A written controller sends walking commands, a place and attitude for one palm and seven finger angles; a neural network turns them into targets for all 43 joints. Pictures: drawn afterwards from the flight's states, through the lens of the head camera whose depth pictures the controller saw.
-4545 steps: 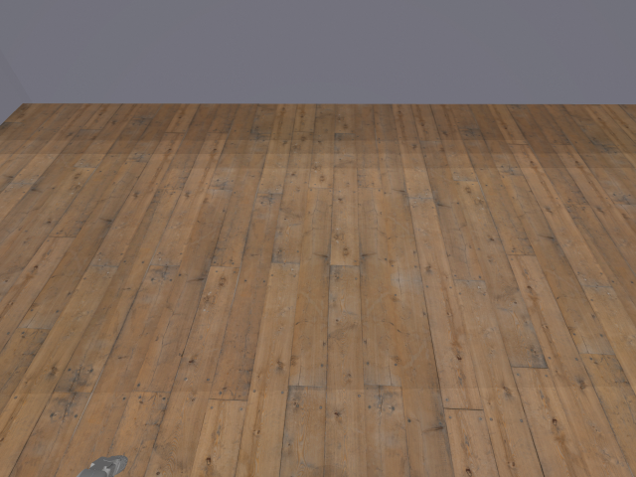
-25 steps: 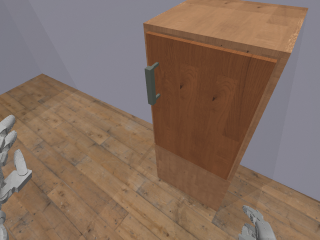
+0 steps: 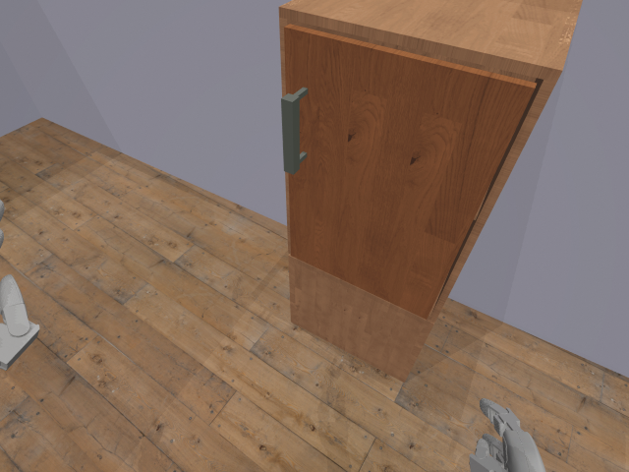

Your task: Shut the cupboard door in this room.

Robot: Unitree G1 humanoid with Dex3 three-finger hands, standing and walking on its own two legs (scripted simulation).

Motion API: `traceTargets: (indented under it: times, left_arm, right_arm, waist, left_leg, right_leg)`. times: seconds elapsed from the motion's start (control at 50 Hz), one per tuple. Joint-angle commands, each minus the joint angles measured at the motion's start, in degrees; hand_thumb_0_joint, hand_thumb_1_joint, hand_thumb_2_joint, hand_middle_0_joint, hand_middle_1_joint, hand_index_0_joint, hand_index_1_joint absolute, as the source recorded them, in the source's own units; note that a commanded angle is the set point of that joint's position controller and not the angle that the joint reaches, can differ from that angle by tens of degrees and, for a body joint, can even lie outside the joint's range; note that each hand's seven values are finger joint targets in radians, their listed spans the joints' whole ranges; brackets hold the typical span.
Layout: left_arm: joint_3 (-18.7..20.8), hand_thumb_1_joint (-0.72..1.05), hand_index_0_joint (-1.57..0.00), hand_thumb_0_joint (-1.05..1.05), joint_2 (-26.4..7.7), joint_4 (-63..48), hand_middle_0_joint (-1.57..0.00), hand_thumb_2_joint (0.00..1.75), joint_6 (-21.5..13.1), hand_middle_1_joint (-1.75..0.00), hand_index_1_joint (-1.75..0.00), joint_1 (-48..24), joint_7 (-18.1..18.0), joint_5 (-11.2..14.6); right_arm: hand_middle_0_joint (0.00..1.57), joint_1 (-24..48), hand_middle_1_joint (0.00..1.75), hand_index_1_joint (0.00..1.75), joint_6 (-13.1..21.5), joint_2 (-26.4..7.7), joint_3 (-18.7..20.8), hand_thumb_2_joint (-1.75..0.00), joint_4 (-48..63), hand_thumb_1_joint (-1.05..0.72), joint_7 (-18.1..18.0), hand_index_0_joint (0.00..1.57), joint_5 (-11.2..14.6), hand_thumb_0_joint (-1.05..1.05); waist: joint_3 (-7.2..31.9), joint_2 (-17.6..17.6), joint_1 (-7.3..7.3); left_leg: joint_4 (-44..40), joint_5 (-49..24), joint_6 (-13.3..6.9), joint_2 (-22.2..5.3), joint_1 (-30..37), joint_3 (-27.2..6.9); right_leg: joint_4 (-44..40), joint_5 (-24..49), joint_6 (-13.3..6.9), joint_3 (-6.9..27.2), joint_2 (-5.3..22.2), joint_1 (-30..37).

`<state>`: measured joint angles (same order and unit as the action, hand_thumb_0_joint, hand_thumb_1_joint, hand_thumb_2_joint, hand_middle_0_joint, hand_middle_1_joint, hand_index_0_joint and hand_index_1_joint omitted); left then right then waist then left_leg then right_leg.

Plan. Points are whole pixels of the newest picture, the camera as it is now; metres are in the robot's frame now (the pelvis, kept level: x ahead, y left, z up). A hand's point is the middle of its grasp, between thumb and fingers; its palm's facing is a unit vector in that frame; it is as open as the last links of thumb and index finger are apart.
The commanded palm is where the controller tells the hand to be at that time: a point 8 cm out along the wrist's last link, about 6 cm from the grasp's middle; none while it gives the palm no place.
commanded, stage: step back with the hand held close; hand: left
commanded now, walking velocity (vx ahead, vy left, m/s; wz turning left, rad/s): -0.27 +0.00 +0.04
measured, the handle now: (297, 131) +0.68 +0.08 +0.08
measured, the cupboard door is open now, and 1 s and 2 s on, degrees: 0 0 0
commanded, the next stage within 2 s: stop stepping back and stand still in 0.78 s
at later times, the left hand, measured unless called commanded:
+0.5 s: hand out of the picture +0.13 +0.29 +0.18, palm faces +0.50 -0.73 -0.46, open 7.4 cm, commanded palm +0.07 +0.31 +0.19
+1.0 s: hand out of the picture +0.03 +0.25 +0.19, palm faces +0.41 -0.81 -0.43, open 7.4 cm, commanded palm -0.01 +0.29 +0.19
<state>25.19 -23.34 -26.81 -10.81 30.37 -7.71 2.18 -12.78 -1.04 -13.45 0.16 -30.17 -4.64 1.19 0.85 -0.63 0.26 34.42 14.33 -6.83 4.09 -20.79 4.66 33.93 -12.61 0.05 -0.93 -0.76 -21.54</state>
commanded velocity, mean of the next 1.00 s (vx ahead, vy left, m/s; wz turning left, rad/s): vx -0.29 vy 0.01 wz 0.00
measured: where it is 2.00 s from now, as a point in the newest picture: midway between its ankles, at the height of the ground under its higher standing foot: outside the picture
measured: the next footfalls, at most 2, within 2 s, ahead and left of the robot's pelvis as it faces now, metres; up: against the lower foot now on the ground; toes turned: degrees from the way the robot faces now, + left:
right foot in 0.82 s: -0.22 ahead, -0.13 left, +0.00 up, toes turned -3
left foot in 1.32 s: -0.07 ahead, +0.09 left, +0.00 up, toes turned -3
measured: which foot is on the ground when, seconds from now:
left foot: down 0.00-1.00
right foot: down 0.00-0.40, up 0.42-0.80, down 0.82-1.00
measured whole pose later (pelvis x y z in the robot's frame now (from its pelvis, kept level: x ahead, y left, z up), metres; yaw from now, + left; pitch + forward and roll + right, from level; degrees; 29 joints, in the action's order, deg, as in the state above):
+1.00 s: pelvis -0.16 -0.01 +0.00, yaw -1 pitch +1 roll -4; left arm 26.0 -28.2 -31.7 -13.0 32.7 -7.1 4.3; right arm -15.1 2.3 -12.8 -0.4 -37.1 -4.6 0.2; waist 6.3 0.2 -0.7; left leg 33.2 4.8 -1.7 0.1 -29.6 1.1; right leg 29.4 -25.3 0.1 -3.3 -2.6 -5.1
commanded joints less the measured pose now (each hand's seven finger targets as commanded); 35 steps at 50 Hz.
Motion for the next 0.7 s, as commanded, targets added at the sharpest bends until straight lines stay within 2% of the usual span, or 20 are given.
traceTargets:
  times: [0.0,0.08,0.1,0.16,0.22,0.24,0.28,0.3,0.34,0.36,0.38,0.4,0.42,0.46,0.5,0.56,0.58,0.6,0.66,0.68]
  left_arm:
    - [7.0,0.9,-0.2,0.0,-10.0,-12.2,-0.2,0.9,-4.1,-0.3,-0.3,-6.1,-1.0,-0.6]
    - [8.1,0.9,-0.2,0.0,-10.8,-12.0,-0.2,0.9,-4.8,-0.3,-0.3,-6.9,-0.9,-1.4]
    - [6.9,0.9,-0.2,0.0,-9.5,-12.7,-0.2,0.9,-5.1,-0.3,-0.3,-7.1,-0.8,-1.4]
    - [7.2,0.9,-0.2,0.0,-9.7,-12.7,-0.2,0.9,-5.6,-0.3,-0.3,-7.4,-1.1,-1.7]
    - [7.2,0.9,-0.2,0.0,-10.4,-13.9,-0.2,0.9,-6.2,-0.3,-0.3,-6.9,-1.6,-1.3]
    - [7.3,0.9,-0.2,0.0,-10.8,-14.0,-0.2,0.9,-6.5,-0.3,-0.3,-6.4,-2.0,-0.9]
    - [9.1,0.9,-0.2,0.0,-12.9,-15.1,-0.2,0.9,-7.0,-0.3,-0.3,-4.2,-2.8,-0.4]
    - [8.4,0.9,-0.2,0.0,-12.1,-16.1,-0.2,0.9,-7.4,-0.3,-0.3,-2.8,-2.9,-0.2]
    - [10.1,0.9,-0.2,0.0,-13.5,-17.3,-0.2,0.9,-8.0,-0.3,-0.3,-0.9,-3.1,-0.1]
    - [10.7,0.9,-0.2,0.0,-13.4,-17.9,-0.2,0.9,-8.4,-0.3,-0.3,-0.8,-3.1,-0.4]
    - [11.8,0.9,-0.2,0.0,-13.1,-17.5,-0.2,0.9,-8.7,-0.3,-0.3,-0.4,-2.9,-0.7]
    - [12.1,0.9,-0.2,0.0,-12.9,-17.9,-0.2,0.9,-8.8,-0.3,-0.3,-1.9,-2.5,-0.9]
    - [12.5,0.9,-0.2,0.0,-13.3,-17.1,-0.2,0.9,-8.7,-0.3,-0.3,-2.9,-2.2,-0.7]
    - [10.7,0.9,-0.2,0.0,-11.2,-15.2,-0.2,0.9,-8.4,-0.3,-0.3,-4.3,-1.6,-0.2]
    - [7.0,0.9,-0.2,0.0,-9.0,-14.9,-0.2,0.9,-8.6,-0.3,-0.3,-3.7,-1.2,0.5]
    - [3.6,0.9,-0.2,0.0,-8.2,-15.7,-0.2,0.9,-8.3,-0.3,-0.3,-4.8,-0.5,1.1]
    - [3.0,0.9,-0.2,0.0,-7.8,-15.4,-0.2,0.9,-8.1,-0.3,-0.3,-4.7,-0.5,0.9]
    - [1.6,0.9,-0.2,0.0,-7.4,-16.6,-0.2,0.9,-7.9,-0.3,-0.3,-6.1,-0.1,1.2]
    - [4.5,0.9,-0.2,0.0,-10.9,-18.2,-0.2,0.9,-7.7,-0.3,-0.3,-5.3,0.2,2.2]
    - [7.0,0.9,-0.2,0.0,-13.0,-18.5,-0.2,0.9,-7.5,-0.3,-0.3,-2.1,0.3,2.4]
  right_arm:
    - [0.2,5.6,0.3,0.3,4.0,-8.4,3.1,-0.9,8.7,-0.9,-0.7,0.2,-0.6,0.0]
    - [0.2,5.0,0.3,0.3,4.6,-8.7,3.6,-0.9,8.3,-0.9,-0.3,0.2,-0.7,0.0]
    - [0.2,4.9,0.3,0.3,4.7,-8.2,3.4,-0.9,8.4,-0.9,-0.2,0.2,-0.6,0.0]
    - [0.2,4.7,0.3,0.3,4.8,-8.2,3.6,-0.9,8.1,-0.9,0.2,0.2,-0.7,0.0]
    - [0.2,4.3,0.3,0.3,4.8,-7.1,3.5,-0.9,7.3,-0.9,1.0,0.2,-1.0,0.0]
    - [0.2,4.0,0.3,0.3,4.7,-6.8,3.5,-0.9,6.8,-0.9,1.3,0.2,-1.0,0.0]
    - [0.2,3.7,0.3,0.3,4.6,-6.4,3.6,-0.9,6.2,-0.9,1.7,0.2,-1.0,0.0]
    - [0.2,3.5,0.3,0.3,4.5,-5.9,3.4,-0.9,6.1,-0.9,1.8,0.2,-0.7,0.0]
    - [0.2,4.2,0.3,0.3,4.5,-6.5,3.3,-0.9,6.5,-0.9,1.4,0.2,-0.6,0.0]
    - [0.2,4.7,0.3,0.3,4.9,-7.2,3.3,-0.9,6.7,-0.9,1.0,0.2,-0.7,0.0]
    - [0.2,6.0,0.3,0.3,5.7,-8.0,3.5,-0.9,6.9,-0.9,0.4,0.2,-1.0,0.0]
    - [0.2,6.3,0.3,0.3,6.5,-8.0,3.7,-0.9,6.4,-0.9,0.2,0.2,-1.5,0.0]
    - [0.2,5.6,0.3,0.3,7.1,-7.8,4.1,-0.9,5.6,-0.9,0.1,0.2,-1.7,0.0]
    - [0.2,5.4,0.3,0.3,8.2,-6.9,4.4,-0.9,4.4,-0.9,0.5,0.2,-2.3,0.0]
    - [0.2,5.4,0.3,0.3,9.5,-5.9,3.9,-0.9,3.2,-0.9,0.9,0.2,-2.2,0.0]
    - [0.2,5.2,0.3,0.3,10.7,-5.7,3.0,-0.9,1.2,-0.9,1.3,0.2,-2.2,0.0]
    - [0.2,4.8,0.3,0.3,11.0,-5.8,3.1,-0.9,0.1,-0.9,1.4,0.2,-2.3,0.0]
    - [0.2,5.0,0.3,0.3,11.1,-5.6,2.9,-0.9,-0.4,-0.9,1.6,0.2,-2.3,0.0]
    - [0.2,5.4,0.3,0.3,10.6,-5.1,3.2,-0.9,-0.4,-0.9,1.9,0.2,-2.7,0.0]
    - [0.2,5.1,0.3,0.3,10.3,-5.2,3.4,-0.9,-0.3,-0.9,2.0,0.2,-3.0,0.0]
  waist:
    - [1.7,-4.9,-0.1]
    - [1.8,-4.4,-0.16]
    - [1.9,-3.8,-0.31]
    - [1.3,-1.2,-0.51]
    - [1.7,3.6,-1.0]
    - [2.1,5.0,-1.2]
    - [5.1,5.7,-1.44]
    - [6.6,5.3,-1.67]
    - [6.4,0.5,-1.66]
    - [6.2,-4.6,-1.54]
    - [6.1,-12.0,-0.85]
    - [6.0,-15.4,-0.43]
    - [6.2,-12.8,-0.74]
    - [4.1,-7.3,-0.48]
    - [5.2,-4.7,-0.07]
    - [9.1,-8.1,0.11]
    - [10.3,-11.6,0.09]
    - [12.5,-13.0,0.08]
    - [17.9,-12.6,0.55]
    - [20.1,-12.9,0.85]
  left_leg:
    - [-20.8,25.1,-0.2,-15.9,-24.5,-20.0]
    - [-18.6,28.0,-0.5,-15.1,-26.9,-19.4]
    - [-17.6,28.3,-0.3,-14.4,-27.1,-18.8]
    - [-12.0,28.6,0.0,-12.1,-27.6,-16.4]
    - [-1.2,20.4,2.5,-8.1,-18.1,-13.9]
    - [1.8,17.8,3.3,-7.0,-14.1,-13.3]
    - [4.3,12.4,4.2,-6.1,-7.9,-11.8]
    - [3.1,11.1,4.2,-6.6,-6.2,-12.3]
    - [-4.0,12.3,2.8,-9.2,-6.7,-14.4]
    - [-10.9,16.6,1.2,-12.6,-12.2,-17.7]
    - [-20.1,23.7,-0.6,-18.4,-21.2,-23.7]
    - [-26.5,28.8,-1.6,-23.2,-26.4,-27.6]
    - [-28.2,29.5,-2.1,-25.1,-26.3,-28.1]
    - [-24.9,20.1,-1.8,-23.6,-17.7,-25.6]
    - [-23.2,10.5,0.1,-21.2,-4.5,-22.5]
    - [-24.6,3.7,3.2,-19.1,9.2,-19.2]
    - [-24.2,-2.6,4.1,-18.3,13.1,-18.0]
    - [-24.6,-6.1,6.0,-17.8,15.9,-16.8]
    - [-24.3,-12.6,9.1,-16.6,21.0,-13.7]
    - [-22.7,-18.6,9.8,-15.6,22.8,-12.5]
  right_leg:
    - [7.2,1.9,0.3,5.6,1.2,21.6]
    - [7.0,0.7,-0.3,6.7,1.1,22.4]
    - [6.9,-0.1,-0.6,7.1,1.6,22.0]
    - [3.6,-4.5,-2.1,11.9,4.3,18.3]
    - [-6.2,-9.6,-5.7,20.5,11.3,6.1]
    - [-9.1,-11.6,-6.9,21.7,13.4,1.9]
    - [-11.4,-8.7,-7.6,20.7,15.2,-0.5]
    - [-10.1,-7.0,-7.2,17.9,14.8,-0.4]
    - [-5.4,-7.0,-4.3,12.6,9.6,-0.4]
    - [0.9,-6.7,-2.3,8.6,5.0,4.5]
    - [11.5,-3.6,-0.5,4.2,0.0,13.1]
    - [20.2,-5.9,0.6,2.4,-3.2,17.6]
    - [27.0,-8.8,0.8,3.2,-4.2,17.3]
    - [27.1,-13.0,0.7,3.6,-3.6,9.5]
    - [19.4,-16.4,0.7,2.3,-2.8,3.0]
    - [7.2,-18.5,0.4,0.7,-3.5,0.8]
    - [3.2,-18.3,0.2,0.4,-3.4,0.8]
    - [0.8,-18.6,0.1,-0.5,-4.0,1.8]
    - [-6.3,-16.3,-0.9,-1.9,-5.0,5.2]
    - [-9.5,-14.0,-1.2,-2.3,-5.2,6.5]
